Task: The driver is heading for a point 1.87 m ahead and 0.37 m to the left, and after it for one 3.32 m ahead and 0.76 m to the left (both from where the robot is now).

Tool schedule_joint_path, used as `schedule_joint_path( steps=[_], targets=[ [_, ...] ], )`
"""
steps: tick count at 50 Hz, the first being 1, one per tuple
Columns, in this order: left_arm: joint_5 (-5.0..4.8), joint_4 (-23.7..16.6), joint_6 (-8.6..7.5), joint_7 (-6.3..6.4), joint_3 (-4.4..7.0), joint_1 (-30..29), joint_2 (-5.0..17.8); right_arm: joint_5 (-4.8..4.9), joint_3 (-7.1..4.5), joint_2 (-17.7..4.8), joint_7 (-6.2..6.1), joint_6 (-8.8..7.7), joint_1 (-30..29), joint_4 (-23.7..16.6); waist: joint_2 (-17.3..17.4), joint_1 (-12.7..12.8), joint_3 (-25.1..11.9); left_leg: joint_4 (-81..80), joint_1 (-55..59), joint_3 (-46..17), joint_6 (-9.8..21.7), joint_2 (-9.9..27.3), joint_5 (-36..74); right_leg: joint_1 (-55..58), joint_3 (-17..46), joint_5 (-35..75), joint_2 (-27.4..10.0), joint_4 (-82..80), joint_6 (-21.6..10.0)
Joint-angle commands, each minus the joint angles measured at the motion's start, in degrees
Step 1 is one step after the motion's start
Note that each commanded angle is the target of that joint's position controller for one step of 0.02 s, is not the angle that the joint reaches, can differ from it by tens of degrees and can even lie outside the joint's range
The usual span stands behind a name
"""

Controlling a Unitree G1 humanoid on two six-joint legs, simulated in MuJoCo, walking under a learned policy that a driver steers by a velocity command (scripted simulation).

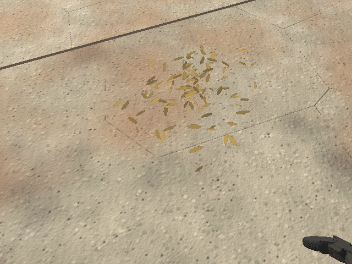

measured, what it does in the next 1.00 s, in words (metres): walks ahead: right foot, then left foot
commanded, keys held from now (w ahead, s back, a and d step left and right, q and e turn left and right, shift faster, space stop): e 0.34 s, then q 0.66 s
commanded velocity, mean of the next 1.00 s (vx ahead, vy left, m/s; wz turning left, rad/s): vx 0.08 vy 0.00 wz -0.07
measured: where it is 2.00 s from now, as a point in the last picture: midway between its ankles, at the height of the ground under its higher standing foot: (166, 254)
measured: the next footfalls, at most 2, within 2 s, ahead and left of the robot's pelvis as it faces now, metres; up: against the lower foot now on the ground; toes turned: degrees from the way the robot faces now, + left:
right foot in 0.42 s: +0.20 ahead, -0.15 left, +0.00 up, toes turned -16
left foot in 0.84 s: +0.18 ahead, +0.09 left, +0.00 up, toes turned -1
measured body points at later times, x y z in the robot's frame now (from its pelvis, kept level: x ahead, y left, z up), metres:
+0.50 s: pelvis +0.13 -0.03 +0.01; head +0.17 -0.06 +0.46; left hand +0.39 +0.16 -0.06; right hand +0.17 -0.34 -0.12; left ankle +0.11 +0.12 -0.68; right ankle +0.16 -0.14 -0.72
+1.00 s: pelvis +0.14 +0.01 +0.02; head +0.18 +0.04 +0.47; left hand +0.32 +0.29 -0.10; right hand +0.23 -0.29 -0.08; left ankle +0.14 +0.09 -0.72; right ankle +0.14 -0.14 -0.64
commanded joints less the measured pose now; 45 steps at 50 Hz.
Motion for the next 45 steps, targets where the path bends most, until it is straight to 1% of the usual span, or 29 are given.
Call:
schedule_joint_path(
  steps=[1,2,3,4,5,6,7,10,14,17,18,19,20,21,22,23,24,25,26,28,30,33,37,39,41,42,43,44,45],
  targets=[
    [-0.68,-5.7,-0.42,0.35,1.40,2.3,9.7,0.59,-2.46,-7.3,-0.61,1.30,13.6,-2.0,9.2,-8.1,-15.5,-5.4,41.5,-28.7,13.7,25.7,16.7,-31.3,-1.5,-2.0,-4.4,28.7,3.5],
    [-0.23,-6.6,0.26,0.65,1.73,-1.3,9.8,0.30,-1.95,-6.4,-0.69,1.97,10.5,-2.4,4.2,-7.2,-10.7,-5.8,33.5,-20.0,12.0,22.8,24.7,-29.9,-4.0,1.1,-6.3,27.6,4.6],
    [0.34,-7.5,0.73,0.79,2.05,-3.1,9.1,0.12,-1.84,-6.0,-0.68,2.45,8.8,-1.9,3.5,-5.9,-7.3,-6.7,27.3,-15.3,11.4,20.4,29.0,-28.8,-4.9,3.2,-7.9,24.9,5.0],
    [-0.01,-7.9,1.49,0.64,2.12,-2.5,7.6,-0.14,-1.64,-5.7,-0.70,2.72,7.8,-1.6,4.9,-4.3,-5.7,-8.7,22.5,-11.1,10.6,18.3,28.2,-26.1,-5.8,4.1,-9.4,22.3,4.9],
    [-0.42,-8.4,2.20,0.54,1.69,-1.9,5.4,-0.21,-1.80,-6.0,-0.64,2.79,7.1,-1.1,7.0,-3.5,-4.7,-10.8,19.0,-8.2,10.6,17.1,27.4,-24.0,-7.4,5.4,-9.7,19.3,5.0],
    [-0.58,-9.4,2.66,0.47,1.25,-2.4,3.7,-0.15,-2.14,-6.7,-0.74,2.86,6.7,-0.8,8.3,-3.3,-4.3,-12.4,17.8,-6.4,11.6,17.1,28.0,-23.7,-8.5,6.4,-9.8,16.4,5.4],
    [-0.51,-10.5,2.98,0.43,1.05,-3.4,3.2,-0.05,-2.57,-7.8,-0.96,3.00,6.3,-0.6,8.6,-3.3,-4.3,-13.5,17.7,-5.1,12.5,17.7,29.1,-24.0,-8.9,7.9,-10.2,13.6,5.8],
    [0.01,-12.4,3.20,-0.19,0.92,-5.4,3.3,0.70,-3.38,-9.7,-1.78,3.96,5.1,-0.6,7.2,-3.5,-7.2,-14.8,19.3,-0.7,12.9,18.7,28.0,-21.4,-9.8,17.1,-11.0,5.0,5.5],
    [0.24,-14.7,3.39,-1.76,1.05,-10.4,4.0,1.48,-3.60,-10.7,-1.95,5.22,4.8,-0.1,7.3,-4.9,-6.1,-14.3,18.9,5.4,10.6,17.6,20.5,-16.1,-12.6,23.7,-10.2,-5.4,3.7],
    [0.38,-16.9,3.98,-2.76,1.72,-13.1,5.3,2.48,-4.15,-12.4,-1.55,5.91,6.1,0.6,7.7,-5.4,-4.6,-11.0,21.5,5.4,9.2,19.4,16.9,-15.2,-13.8,20.0,-9.4,-11.0,1.9],
    [0.57,-17.3,3.97,-2.90,1.72,-13.4,5.1,2.89,-4.17,-12.7,-1.48,6.08,6.9,1.1,7.5,-5.4,-4.5,-9.0,21.7,4.7,8.7,19.5,16.8,-13.3,-13.9,19.1,-8.7,-14.2,1.0],
    [0.77,-17.0,3.78,-2.85,1.83,-12.1,4.9,3.36,-4.00,-12.6,-1.39,6.25,6.7,1.5,6.7,-4.0,-4.8,-5.6,21.2,5.0,7.5,18.6,16.5,-9.4,-14.5,21.9,-7.4,-19.9,-0.1],
    [1.14,-16.1,3.46,-2.33,2.42,-9.5,6.4,3.28,-3.43,-11.0,-1.07,6.21,8.9,2.7,3.8,-3.1,-6.4,0.3,18.7,6.7,5.1,15.8,14.8,-1.5,-13.8,29.6,-6.2,-26.0,-1.8],
    [1.74,-15.9,3.27,-1.19,3.50,-5.8,11.3,1.23,-2.08,-7.7,-0.59,5.79,11.0,2.5,-5.1,-2.8,-11.4,11.1,10.7,10.0,0.9,11.5,2.0,11.3,-3.6,53.4,-15.2,-26.0,-4.9],
    [3.18,-17.5,3.12,-0.32,2.34,-7.5,12.3,-0.86,0.17,-3.4,0.29,5.48,13.3,1.1,-15.6,-4.9,-16.2,25.2,-2.6,7.7,-3.5,5.8,-34.7,20.6,12.1,69.5,-30.1,-23.8,-16.6],
    [3.33,-16.1,2.49,-0.68,0.24,-6.5,5.3,0.68,-0.73,-6.5,0.62,5.99,11.2,2.5,-8.2,-2.3,-19.7,29.1,-1.1,-0.2,-4.6,7.3,-36.8,15.1,10.1,64.2,-30.1,-25.3,-18.9],
    [3.03,-14.8,1.77,-1.19,-0.33,-8.5,4.1,2.23,-1.22,-8.1,0.68,6.62,9.4,2.4,-6.6,-2.9,-14.9,29.4,-1.9,-1.3,-4.6,8.0,-35.3,12.5,4.6,59.7,-26.0,-25.7,-16.2],
    [2.79,-13.9,1.38,-1.35,-0.17,-11.1,4.7,2.42,-1.23,-7.7,0.19,7.13,9.3,3.0,-5.8,-3.9,-12.4,27.0,-2.7,-1.5,-4.6,8.5,-33.3,10.6,1.2,54.4,-23.3,-26.4,-13.1],
    [2.68,-13.7,1.21,-1.22,-0.16,-13.7,5.0,1.84,-1.46,-8.4,-0.56,7.80,9.2,3.8,-5.7,-4.4,-10.3,25.4,-1.0,-2.0,-5.3,8.6,-30.2,6.9,-0.9,51.5,-22.5,-27.6,-11.6],
    [3.15,-12.9,1.08,-0.72,0.31,-17.1,6.4,1.73,-1.79,-8.7,-1.33,9.00,12.2,5.0,-6.5,-6.7,-8.6,24.3,5.7,-0.3,-6.4,6.7,-24.5,-0.8,-6.0,50.9,-20.9,-29.0,-11.0],
    [2.80,-12.2,1.38,0.08,0.96,-17.7,7.5,1.99,-1.99,-8.7,-1.88,9.57,12.2,4.6,-6.7,-6.1,-7.9,24.0,5.5,1.3,-6.4,5.9,-22.4,-1.0,-7.4,46.3,-21.3,-29.7,-11.6],
    [2.43,-10.7,2.04,1.12,1.25,-17.0,7.2,2.12,-2.01,-7.7,-2.16,10.32,10.1,3.1,-6.4,-4.6,-6.4,23.4,3.4,1.7,-5.4,6.3,-22.2,-0.1,-6.9,38.1,-23.5,-31.1,-12.4],
    [2.18,-9.4,2.61,1.65,1.58,-17.8,7.0,1.95,-2.13,-6.9,-1.49,10.67,9.6,1.6,-6.6,-4.5,-5.9,19.1,4.6,3.2,-3.6,6.3,-21.6,0.9,-7.9,34.9,-24.9,-30.8,-11.9],
    [1.47,-8.9,2.92,1.77,1.84,-18.9,7.6,1.90,-2.29,-6.8,-0.78,10.66,11.4,1.6,-6.7,-5.7,-6.4,13.9,7.6,4.6,-2.2,5.6,-19.2,1.2,-9.3,36.1,-25.0,-28.7,-10.4],
    [0.09,-8.1,3.42,1.91,2.00,-19.9,7.4,1.56,-2.67,-6.8,-0.08,10.58,15.8,2.8,-5.6,-8.2,-6.4,1.9,14.1,6.4,0.6,3.4,-10.4,-1.1,-12.9,32.2,-22.8,-23.3,-6.3],
    [-0.10,-6.8,3.65,1.78,1.95,-16.8,5.9,0.99,-3.38,-9.3,-0.20,10.43,16.5,2.7,0.8,-7.4,-4.6,-5.8,17.5,-0.1,3.4,5.5,-1.0,-6.0,-17.2,23.3,-18.9,-15.2,-1.2],
    [2.35,-8.6,3.59,1.42,1.05,-16.8,2.5,0.92,-4.97,-16.5,-1.37,10.15,16.2,1.2,18.6,-4.8,-3.0,-8.7,23.9,-21.5,10.7,20.1,19.3,-21.8,-22.5,2.1,-10.0,1.2,5.4],
    [2.11,-11.0,3.20,1.74,1.30,-24.1,3.8,-1.40,-4.79,-17.6,-0.73,9.02,17.3,-0.1,17.2,-9.1,-4.0,-12.2,20.5,-30.0,20.0,25.6,22.2,-27.0,-13.4,-9.4,-4.5,12.4,6.0],
    [1.19,-10.5,3.19,1.86,1.89,-24.0,5.4,-1.90,-4.61,-16.7,-0.39,7.73,15.5,-0.6,11.2,-8.1,-3.8,-12.6,20.0,-26.3,19.1,23.3,16.9,-27.9,-9.6,-5.9,-5.9,17.4,5.1]
  ],
)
